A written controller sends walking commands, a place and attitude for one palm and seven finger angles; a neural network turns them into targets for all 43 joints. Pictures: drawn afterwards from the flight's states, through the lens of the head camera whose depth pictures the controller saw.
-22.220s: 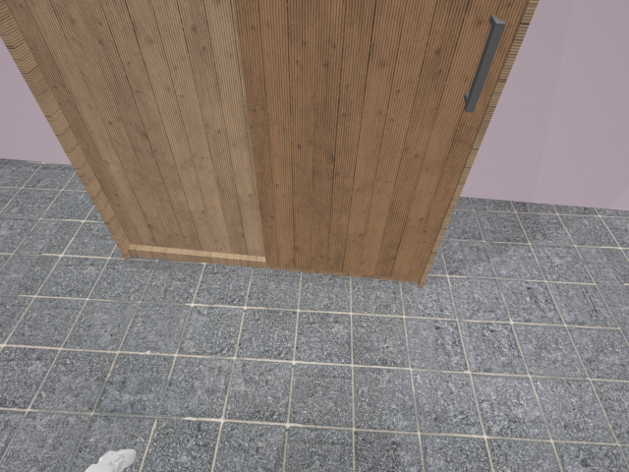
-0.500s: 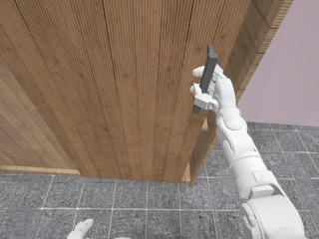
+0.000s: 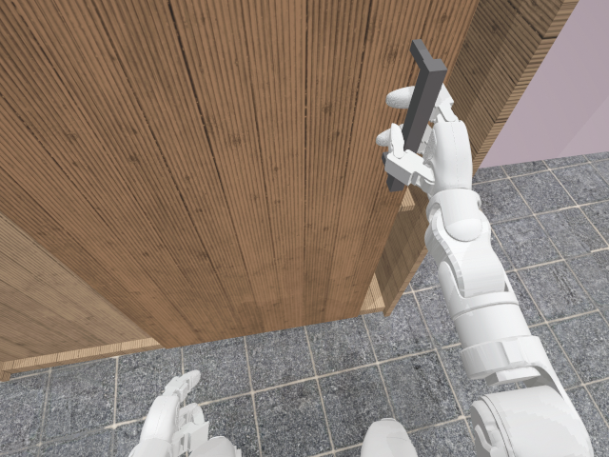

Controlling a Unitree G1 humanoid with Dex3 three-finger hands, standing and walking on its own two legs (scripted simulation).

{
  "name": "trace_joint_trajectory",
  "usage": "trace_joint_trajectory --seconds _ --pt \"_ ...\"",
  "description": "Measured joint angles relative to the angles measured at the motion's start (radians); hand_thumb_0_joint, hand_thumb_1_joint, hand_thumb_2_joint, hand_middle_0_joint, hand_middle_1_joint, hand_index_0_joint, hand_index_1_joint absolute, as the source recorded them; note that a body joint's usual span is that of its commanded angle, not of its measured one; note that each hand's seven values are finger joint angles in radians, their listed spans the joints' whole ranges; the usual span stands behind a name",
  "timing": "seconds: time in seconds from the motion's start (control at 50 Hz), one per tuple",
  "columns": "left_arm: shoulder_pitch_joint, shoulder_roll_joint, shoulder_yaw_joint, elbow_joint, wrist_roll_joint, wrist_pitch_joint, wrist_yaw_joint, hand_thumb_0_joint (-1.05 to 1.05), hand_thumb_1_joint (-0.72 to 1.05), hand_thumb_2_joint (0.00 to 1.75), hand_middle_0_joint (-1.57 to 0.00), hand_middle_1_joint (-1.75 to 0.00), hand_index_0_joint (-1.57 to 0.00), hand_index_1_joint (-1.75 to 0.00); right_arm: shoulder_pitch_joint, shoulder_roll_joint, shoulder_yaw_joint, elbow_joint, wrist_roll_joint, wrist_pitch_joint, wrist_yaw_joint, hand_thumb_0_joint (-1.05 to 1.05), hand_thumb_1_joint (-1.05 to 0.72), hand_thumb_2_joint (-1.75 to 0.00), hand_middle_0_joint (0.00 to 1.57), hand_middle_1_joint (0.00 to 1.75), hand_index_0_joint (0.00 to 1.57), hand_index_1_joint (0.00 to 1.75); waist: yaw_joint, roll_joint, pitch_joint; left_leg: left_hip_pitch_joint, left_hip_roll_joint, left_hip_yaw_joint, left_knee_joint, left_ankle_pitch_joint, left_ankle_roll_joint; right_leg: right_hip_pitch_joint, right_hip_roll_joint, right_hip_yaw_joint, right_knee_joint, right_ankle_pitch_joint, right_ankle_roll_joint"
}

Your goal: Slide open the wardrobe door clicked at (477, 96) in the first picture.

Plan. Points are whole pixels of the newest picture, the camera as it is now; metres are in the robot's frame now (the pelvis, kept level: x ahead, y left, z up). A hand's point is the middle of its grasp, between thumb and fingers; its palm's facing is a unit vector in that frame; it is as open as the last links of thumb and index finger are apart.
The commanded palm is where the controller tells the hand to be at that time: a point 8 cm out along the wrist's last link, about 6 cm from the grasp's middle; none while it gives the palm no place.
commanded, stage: step sideways, sliding the door along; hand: right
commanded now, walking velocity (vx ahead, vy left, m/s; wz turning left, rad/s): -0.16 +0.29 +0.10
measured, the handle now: (405, 124) +0.46 -0.16 +0.15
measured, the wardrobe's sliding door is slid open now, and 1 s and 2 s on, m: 0.10 0.37 0.48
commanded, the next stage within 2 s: stop walking and hold the door there in 1.88 s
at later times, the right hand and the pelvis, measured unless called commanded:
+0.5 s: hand (307, 162) +0.41 -0.03 +0.14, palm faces +0.32 +0.94 -0.12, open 6.2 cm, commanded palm +0.38 -0.01 +0.15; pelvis +0.04 +0.16 +0.00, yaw -3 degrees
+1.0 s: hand (147, 185) +0.39 +0.15 +0.14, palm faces +0.19 +0.98 -0.07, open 5.9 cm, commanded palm +0.36 +0.17 +0.14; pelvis +0.04 +0.30 +0.01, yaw +2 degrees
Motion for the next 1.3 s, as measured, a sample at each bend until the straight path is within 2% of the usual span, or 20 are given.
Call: trace_joint_trajectory --seconds 0.04,0.1,0.14,0.24,0.4,0.44,0.46,0.52,0.58,0.62,0.68,0.76,0.94,0.98,1.04,1.1,1.16,1.2,1.24,1.3 --pt "-0.041 0.026 0.003 0.021 0.003 -0.008 0.002 0.01 0.90 0.90 -0.20 -0.30 -0.21 -0.30 0.017 0.014 -0.028 -0.029 -0.015 -0.004 -0.027 0.01 -0.78 -0.87 0.45 1.40 0.21 1.40 0.031 -0.034 0.009 -0.014 -0.008 0.041 0.059 -0.057 -0.036 -0.060 0.024 0.044 0.126 -0.097 -0.039" --pt "-0.085 0.066 0.035 0.043 0.013 -0.017 0.016 0.01 0.90 0.90 -0.20 -0.30 -0.21 -0.30 0.046 0.031 -0.036 -0.081 -0.024 0.000 -0.037 0.01 -0.79 -0.87 0.43 1.40 0.19 1.40 0.055 -0.034 0.016 -0.027 0.016 0.066 0.081 -0.087 -0.028 -0.090 0.128 -0.042 0.201 -0.186 -0.070" --pt "-0.100 0.085 0.054 0.031 0.015 -0.024 0.018 0.01 0.90 0.90 -0.20 -0.30 -0.21 -0.30 0.061 0.024 -0.029 -0.130 -0.015 0.007 -0.036 0.01 -0.79 -0.87 0.43 1.40 0.19 1.40 0.053 -0.033 0.030 -0.086 0.002 0.056 0.202 -0.050 -0.015 -0.032 0.142 -0.101 0.044 0.072 -0.101" --pt "-0.105 0.064 0.068 -0.013 0.018 -0.014 -0.050 0.01 0.91 0.90 -0.20 -0.30 -0.20 -0.29 0.083 -0.003 -0.037 -0.183 -0.022 -0.009 -0.014 0.02 -0.79 -0.87 0.41 1.40 0.20 1.40 0.016 0.025 0.087 -0.253 -0.066 -0.004 0.606 -0.239 0.015 0.038 0.096 -0.103 -0.032 0.005 -0.041" --pt "-0.058 0.053 0.055 -0.086 0.009 -0.052 -0.052 0.01 0.90 0.90 -0.20 -0.30 -0.20 -0.30 0.175 -0.018 -0.092 -0.265 -0.002 0.005 -0.014 0.01 -0.76 -0.87 0.42 1.40 0.23 1.40 -0.015 -0.022 0.076 -0.095 -0.037 -0.018 0.111 -0.008 0.013 0.091 -0.010 -0.052 -0.086 0.017 0.048" --pt "-0.072 0.049 0.041 -0.080 -0.003 -0.060 -0.049 0.01 0.90 0.90 -0.20 -0.30 -0.20 -0.30 0.209 -0.024 -0.128 -0.287 -0.011 0.003 -0.029 0.00 -0.74 -0.87 0.42 1.40 0.22 1.40 -0.002 -0.032 0.063 -0.054 -0.047 0.001 0.062 -0.018 -0.003 0.055 -0.019 -0.025 0.014 -0.034 -0.011" --pt "-0.095 0.056 0.039 -0.068 -0.001 -0.062 -0.043 0.01 0.90 0.90 -0.20 -0.30 -0.20 -0.30 0.231 -0.016 -0.149 -0.303 -0.016 -0.001 -0.038 0.00 -0.74 -0.87 0.43 1.40 0.21 1.40 0.015 -0.043 0.063 -0.068 -0.052 0.006 0.084 -0.043 0.001 0.021 0.011 0.000 0.102 -0.115 -0.049" --pt "-0.146 0.076 0.049 -0.046 0.009 -0.078 -0.021 0.01 0.90 0.90 -0.20 -0.30 -0.20 -0.30 0.297 0.005 -0.171 -0.377 -0.015 0.009 -0.059 0.00 -0.74 -0.86 0.44 1.40 0.21 1.40 0.042 -0.037 0.067 -0.097 -0.042 -0.013 0.065 -0.013 0.017 -0.055 0.153 -0.031 0.290 -0.299 -0.067" --pt "-0.158 0.092 0.052 -0.048 0.012 -0.081 -0.015 0.01 0.91 0.90 -0.20 -0.30 -0.20 -0.29 0.329 0.036 -0.150 -0.432 -0.010 -0.004 -0.070 0.01 -0.77 -0.86 0.44 1.40 0.21 1.40 0.074 -0.028 0.085 -0.104 -0.050 -0.001 0.032 0.077 0.045 -0.017 0.212 -0.126 0.072 -0.157 -0.067" --pt "-0.145 0.091 0.058 -0.060 0.017 -0.064 -0.019 0.01 0.91 0.90 -0.20 -0.30 -0.20 -0.29 0.329 0.042 -0.118 -0.450 -0.013 -0.019 -0.065 0.02 -0.78 -0.86 0.44 1.40 0.22 1.40 0.079 -0.022 0.093 -0.137 -0.077 0.011 0.125 0.076 0.036 0.046 0.190 -0.164 -0.096 0.115 -0.092" --pt "-0.114 0.063 0.060 -0.058 0.022 -0.049 -0.059 0.01 0.91 0.90 -0.20 -0.30 -0.20 -0.29 0.314 0.041 -0.067 -0.442 -0.050 -0.028 -0.042 0.02 -0.79 -0.85 0.41 1.40 0.25 1.40 0.028 0.031 0.111 -0.204 -0.114 -0.034 0.389 -0.174 0.025 0.088 0.157 -0.178 -0.112 0.052 -0.106" --pt "-0.074 0.052 0.044 -0.076 0.032 -0.065 -0.091 0.01 0.91 0.90 -0.20 -0.30 -0.20 -0.29 0.335 0.063 -0.027 -0.441 -0.069 -0.016 -0.036 0.03 -0.80 -0.84 0.37 1.40 0.28 1.39 -0.003 0.016 0.096 -0.228 -0.092 -0.016 0.488 -0.193 0.010 0.129 0.081 -0.175 -0.184 0.066 -0.066" --pt "-0.077 -0.001 0.007 -0.128 0.039 -0.089 -0.076 0.01 0.90 0.90 -0.20 -0.30 -0.21 -0.30 0.398 0.035 -0.031 -0.459 -0.048 -0.009 -0.028 0.02 -0.79 -0.83 0.40 1.40 0.27 1.40 -0.024 -0.014 0.054 -0.076 -0.049 -0.010 0.140 -0.090 -0.008 0.163 -0.037 -0.187 -0.238 0.108 0.029" --pt "-0.080 -0.012 -0.002 -0.134 0.031 -0.097 -0.076 0.01 0.90 0.90 -0.20 -0.30 -0.21 -0.30 0.400 0.023 -0.044 -0.460 -0.048 -0.006 -0.036 0.02 -0.79 -0.84 0.41 1.40 0.25 1.40 -0.022 -0.003 0.040 -0.004 -0.056 0.002 -0.015 0.045 -0.008 0.137 -0.045 -0.174 -0.184 0.088 0.042" --pt "-0.126 0.018 -0.007 -0.104 0.025 -0.096 -0.064 0.01 0.90 0.90 -0.20 -0.30 -0.21 -0.30 0.421 0.042 -0.082 -0.465 -0.052 -0.013 -0.058 0.01 -0.79 -0.85 0.43 1.40 0.22 1.39 0.003 -0.029 0.021 -0.005 -0.070 0.015 -0.037 0.012 0.012 0.039 -0.009 -0.096 0.028 -0.099 -0.048" --pt "-0.170 0.058 0.018 -0.069 0.036 -0.097 -0.038 0.01 0.90 0.90 -0.20 -0.30 -0.21 -0.30 0.460 0.062 -0.085 -0.498 -0.046 -0.008 -0.070 0.01 -0.79 -0.85 0.43 1.40 0.21 1.39 0.017 -0.026 0.013 -0.062 -0.065 -0.031 -0.054 0.046 0.011 -0.056 0.152 -0.075 0.252 -0.290 -0.070" --pt "-0.171 0.079 0.038 -0.061 0.030 -0.082 -0.026 0.01 0.90 0.90 -0.20 -0.30 -0.20 -0.30 0.465 0.071 -0.057 -0.522 -0.055 -0.010 -0.076 0.01 -0.79 -0.84 0.40 1.40 0.22 1.39 0.060 -0.001 0.026 -0.067 -0.066 -0.031 -0.099 0.113 0.042 -0.042 0.236 -0.138 0.113 -0.217 -0.067" --pt "-0.149 0.092 0.047 -0.068 0.030 -0.059 -0.025 0.01 0.91 0.90 -0.20 -0.30 -0.20 -0.29 0.449 0.068 -0.028 -0.524 -0.060 -0.012 -0.066 0.01 -0.79 -0.83 0.39 1.40 0.23 1.38 0.083 0.004 0.021 -0.094 -0.089 -0.010 -0.055 0.128 0.051 0.028 0.231 -0.185 -0.103 0.071 -0.082" --pt "-0.119 0.084 0.069 -0.067 0.029 -0.042 -0.034 0.01 0.91 0.90 -0.20 -0.30 -0.20 -0.29 0.393 0.055 0.012 -0.489 -0.061 -0.015 -0.043 0.01 -0.79 -0.83 0.37 1.40 0.22 1.37 0.085 0.034 0.037 -0.151 -0.106 -0.025 0.153 -0.057 0.038 0.043 0.219 -0.183 -0.109 0.081 -0.147" --pt "-0.070 0.074 0.060 -0.046 0.035 -0.021 -0.060 0.01 0.91 0.90 -0.20 -0.30 -0.20 -0.29 0.353 0.057 -0.001 -0.435 -0.087 0.003 -0.047 0.01 -0.80 -0.84 0.35 1.40 0.23 1.35 0.066 0.063 0.034 -0.224 -0.134 -0.050 0.456 -0.158 0.028 0.058 0.180 -0.164 -0.115 0.047 -0.134"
